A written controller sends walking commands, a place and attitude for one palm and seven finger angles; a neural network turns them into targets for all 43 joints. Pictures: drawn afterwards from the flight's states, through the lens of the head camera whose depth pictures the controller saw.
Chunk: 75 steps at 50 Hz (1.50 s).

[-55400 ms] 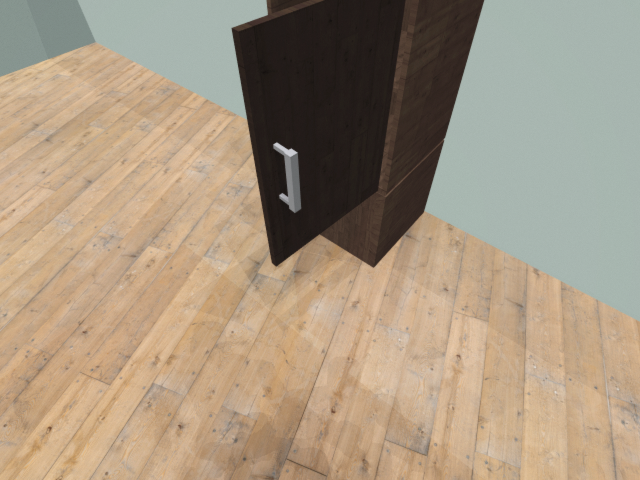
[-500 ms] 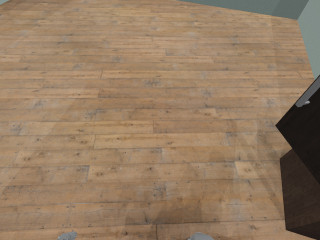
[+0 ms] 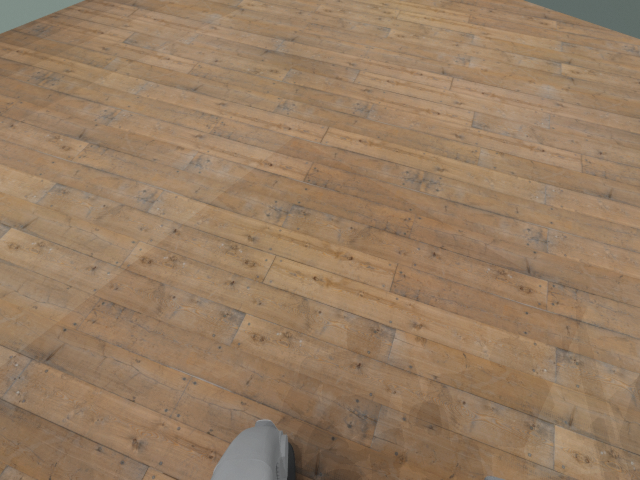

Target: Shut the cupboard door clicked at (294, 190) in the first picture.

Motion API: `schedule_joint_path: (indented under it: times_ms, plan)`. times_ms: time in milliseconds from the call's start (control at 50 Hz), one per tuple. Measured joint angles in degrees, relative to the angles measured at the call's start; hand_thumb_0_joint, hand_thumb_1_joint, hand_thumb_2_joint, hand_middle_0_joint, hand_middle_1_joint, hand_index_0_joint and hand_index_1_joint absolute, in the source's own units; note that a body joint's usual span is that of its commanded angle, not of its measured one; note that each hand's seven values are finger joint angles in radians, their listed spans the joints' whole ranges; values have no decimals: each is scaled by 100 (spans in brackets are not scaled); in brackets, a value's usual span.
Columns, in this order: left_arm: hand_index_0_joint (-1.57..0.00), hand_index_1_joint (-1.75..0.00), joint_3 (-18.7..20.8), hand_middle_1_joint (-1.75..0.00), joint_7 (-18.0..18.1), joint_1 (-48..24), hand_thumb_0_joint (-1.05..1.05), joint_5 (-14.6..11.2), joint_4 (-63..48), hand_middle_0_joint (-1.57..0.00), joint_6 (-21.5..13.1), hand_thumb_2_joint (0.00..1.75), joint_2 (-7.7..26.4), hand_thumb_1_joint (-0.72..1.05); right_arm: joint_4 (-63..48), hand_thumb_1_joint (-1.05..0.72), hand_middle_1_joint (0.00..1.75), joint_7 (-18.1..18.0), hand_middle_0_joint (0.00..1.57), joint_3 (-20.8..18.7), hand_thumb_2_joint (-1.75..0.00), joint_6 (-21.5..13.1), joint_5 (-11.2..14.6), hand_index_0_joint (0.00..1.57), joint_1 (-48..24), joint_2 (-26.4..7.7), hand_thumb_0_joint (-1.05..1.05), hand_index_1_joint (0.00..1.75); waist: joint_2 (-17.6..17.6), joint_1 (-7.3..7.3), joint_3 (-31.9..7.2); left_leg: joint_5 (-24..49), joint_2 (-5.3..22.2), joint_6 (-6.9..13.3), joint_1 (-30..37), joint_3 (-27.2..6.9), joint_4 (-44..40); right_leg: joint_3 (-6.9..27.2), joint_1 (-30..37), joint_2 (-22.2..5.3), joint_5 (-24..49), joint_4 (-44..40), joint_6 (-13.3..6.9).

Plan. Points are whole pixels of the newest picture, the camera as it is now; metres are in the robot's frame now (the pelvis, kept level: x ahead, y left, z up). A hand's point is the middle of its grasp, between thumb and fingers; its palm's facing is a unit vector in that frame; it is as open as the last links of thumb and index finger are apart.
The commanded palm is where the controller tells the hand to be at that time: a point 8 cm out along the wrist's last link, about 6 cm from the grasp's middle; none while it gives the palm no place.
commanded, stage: walk to a spot facing it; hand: left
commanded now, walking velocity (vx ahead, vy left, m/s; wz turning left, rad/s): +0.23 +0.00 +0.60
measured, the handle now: out of the picture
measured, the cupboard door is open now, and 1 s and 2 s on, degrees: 31 31 31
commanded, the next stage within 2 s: turn to face it in 0.14 s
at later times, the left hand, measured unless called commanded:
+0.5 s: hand (170, 399) +0.22 +0.25 -0.16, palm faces +0.15 -0.97 -0.18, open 7.3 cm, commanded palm none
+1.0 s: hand (204, 350) +0.30 +0.21 -0.16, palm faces -0.13 -0.96 -0.25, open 7.3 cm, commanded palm none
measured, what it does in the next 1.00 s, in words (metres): walks ahead: left foot, then right foot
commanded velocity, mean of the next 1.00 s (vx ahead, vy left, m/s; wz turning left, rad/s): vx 0.04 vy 0.00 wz -0.35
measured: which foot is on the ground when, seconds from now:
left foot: up 0.00-0.04, down 0.06-0.72, up 0.74-1.00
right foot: down 0.00-0.06, up 0.08-0.70, down 0.72-1.00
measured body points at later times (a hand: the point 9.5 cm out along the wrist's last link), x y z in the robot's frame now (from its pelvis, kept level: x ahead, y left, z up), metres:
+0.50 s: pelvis +0.15 +0.05 +0.01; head +0.17 +0.08 +0.46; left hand +0.21 +0.30 -0.14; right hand +0.22 -0.18 -0.13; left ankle +0.12 +0.08 -0.73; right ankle +0.20 -0.12 -0.67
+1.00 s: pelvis +0.22 +0.02 +0.01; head +0.27 +0.01 +0.46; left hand +0.31 +0.26 -0.14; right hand +0.26 -0.24 -0.14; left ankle +0.27 +0.18 -0.67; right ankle +0.17 -0.07 -0.73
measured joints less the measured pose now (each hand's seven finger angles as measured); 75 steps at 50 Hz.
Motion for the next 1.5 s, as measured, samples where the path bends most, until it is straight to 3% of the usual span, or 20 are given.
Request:
schedule_joint_path:
  times_ms: [60, 80, 120, 180, 280, 360, 480, 580, 700, 740, 820, 880, 1000, 1100, 1140, 1160, 1220, 1300, 1380, 1500]
  plan:
    - [-21, -30, 38, -30, -39, 251, 1, -26, 117, -20, 67, 90, 74, 91, -243, -91, 29, 4, 20, 47, -90, -166, -14, 20, -201, -53, 1, 30, -65, 64, 57, 172, -246, 240, 562, 187, -920, -70, -177, -285, -493, 1116, 93]
    - [-21, -30, 51, -30, -76, 289, 1, -59, 153, -20, 128, 90, 103, 91, -337, -91, 29, -15, 20, 36, -90, -263, -27, 20, -221, -91, 1, 30, -13, 14, 25, 557, -264, 390, 528, 152, -869, 121, -513, -326, -629, 2038, 52]
    - [-21, -30, 84, -30, -87, 89, 1, -91, 170, -20, 323, 90, 247, 91, -397, -91, 29, -104, 20, 43, -90, -373, 23, 20, -276, -84, 1, 30, -98, 27, 111, 218, -405, 637, 481, 116, -423, 938, -1327, -237, -786, 3866, -47]
    - [-21, -29, 189, -30, -52, -340, 1, -69, 2, -20, 388, 90, 394, 91, -394, -91, 29, -227, 20, 104, -90, -393, 24, 20, -179, -53, 1, 30, -159, 68, 91, -10, -557, 693, 780, 10, -676, 1488, -2353, -101, -378, 4970, -108]
    - [-20, -29, 260, -30, -77, -1051, 1, -9, -441, -20, 319, 90, 470, 91, -214, -91, 29, -318, 20, 162, -90, -396, 26, 20, 112, 58, 1, 30, -101, -5, -52, 289, -738, 715, 1372, -311, -1570, 1870, -3310, -87, 483, 4529, -20]
    - [-20, -29, 226, -30, -27, -1337, 1, -14, -553, -20, 306, 90, 485, 91, 13, -91, 29, -383, 20, 225, -90, -414, 57, 20, 370, 278, 1, 30, -124, -47, -238, 384, -761, 677, 1850, -457, -2122, 2040, -3538, 29, 999, 4084, 14]
    - [-20, -29, 121, -30, 31, -1258, 0, -60, -298, -19, 437, 90, 337, 91, 348, -92, 30, -515, 21, 254, -90, -434, 62, 21, 735, 498, 1, 30, -180, -65, -485, 193, -739, 633, 2429, -331, -2451, 2139, -3114, 374, 1201, 3242, -73]
    - [-20, -29, 91, -30, -35, -1067, 1, -62, -110, -20, 613, 90, 125, 91, 486, -92, 30, -560, 21, 253, -90, -354, 11, 21, 835, 551, 1, 30, -123, -90, -442, -211, -640, 607, 2581, 28, -2212, 1855, -2578, 546, 712, 2592, -189]
    - [-20, -29, 108, -30, -88, -1023, 1, -65, -132, -20, 640, 90, 0, 92, 548, -91, 30, -585, 21, 195, -90, -273, 22, 21, 904, 491, 1, 30, 70, -165, -234, -780, -355, 432, 2510, 475, -1601, 1542, -1890, 693, 555, 1577, -411]
    - [-21, -29, 117, -30, -90, -1015, 1, -45, -187, -20, 531, 90, 17, 92, 592, -91, 30, -561, 21, 143, -90, -212, 91, 21, 934, 438, 1, 30, 178, -148, -200, -976, -143, 290, 2233, 531, -892, 1540, -1616, 839, 458, 1130, -542]
    - [-21, -29, 130, -30, 26, -980, 1, -65, -262, -20, 395, 90, 76, 92, 560, -91, 30, -540, 21, 67, -90, -7, 121, 20, 736, 331, 1, 30, 162, -80, -86, -1436, -168, -164, 1136, -155, 1476, 1721, -1439, 956, 424, 906, -681]
    - [-21, -29, 146, -30, 61, -906, 1, -70, -265, -20, 418, 90, 129, 92, 379, -91, 29, -494, 20, 27, -90, 35, 98, 20, 498, 244, 1, 30, 109, -60, -83, -1107, -56, -329, 596, -494, 1853, 1922, -1290, 987, 613, 575, -689]
    - [-21, -29, 175, -30, -17, -801, 1, -37, -275, -20, 438, 90, 207, 91, -7, -91, 29, -444, 20, -18, -90, 14, 84, 20, 47, 120, 1, 30, 60, -22, -165, -656, 131, -501, 285, -846, 1163, 2296, -1206, 976, 676, 396, -592]
    - [-21, -30, 237, -30, -67, -774, 1, -6, -366, -20, 491, 90, 309, 91, -218, -91, 29, -451, 20, 21, -90, -67, 123, 20, -191, 117, 1, 30, -70, 117, -251, -627, -17, -496, 759, -762, -143, 2658, -1315, 946, 467, 696, -428]
    - [-21, -30, 268, -30, -66, -749, 1, -30, -399, -20, 531, 90, 368, 91, -307, -91, 29, -452, 20, 61, -90, -148, 135, 20, -200, 121, 1, 30, -101, 137, -324, -134, -78, -474, 1176, -680, -1048, 2794, -1431, 991, 294, 971, -327]
    - [-21, -30, 285, -30, -64, -752, 1, -61, -416, -20, 560, 90, 413, 91, -334, -91, 29, -456, 20, 82, -90, -213, 116, 20, -194, 132, 1, 30, -120, 133, -361, 156, -64, -337, 1270, -630, -1275, 2834, -1559, 1031, 190, 1225, -318]
    - [-21, -29, 348, -30, -60, -902, 1, -80, -429, -20, 648, 90, 612, 91, -413, -91, 29, -454, 20, 211, -90, -262, 32, 20, -163, 261, 1, 30, -303, 180, -274, -32, 17, -69, 1324, -345, -1087, 2542, -2185, 1009, -770, 2918, -283]
    - [-20, -29, 405, -30, -179, -1075, 1, -56, -533, -20, 704, 90, 760, 91, -478, -91, 30, -472, 21, 306, -90, -223, -27, 21, 50, 331, 1, 30, -243, 116, -205, 51, 246, -64, 1593, -156, -1449, 2005, -2706, 842, -654, 4177, -154]
    - [-20, -29, 401, -30, -279, -1200, 1, -60, -673, -20, 744, 90, 769, 91, -395, -90, 30, -465, 21, 275, -90, -167, -29, 21, 227, 262, 1, 30, -85, 70, -157, 144, 443, -74, 1754, 91, -1685, 1771, -2747, 612, -410, 3829, -92]
    - [-20, -29, 323, -30, -328, -1365, 1, -53, -715, -19, 731, 90, 663, 91, -219, -90, 30, -415, 21, 132, -90, -123, -23, 21, 469, 39, 1, 30, 146, -95, -128, -13, 690, -196, 1774, 508, -1487, 1588, -2292, 506, -207, 2410, -156]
